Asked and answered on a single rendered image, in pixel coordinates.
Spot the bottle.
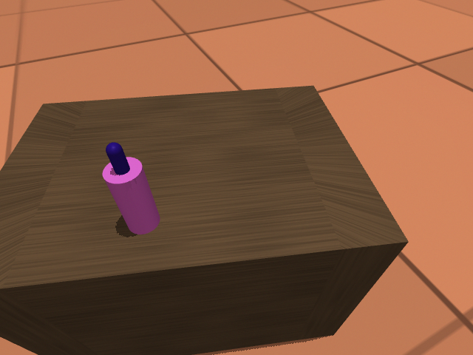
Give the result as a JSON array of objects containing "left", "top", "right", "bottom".
[{"left": 102, "top": 142, "right": 160, "bottom": 234}]

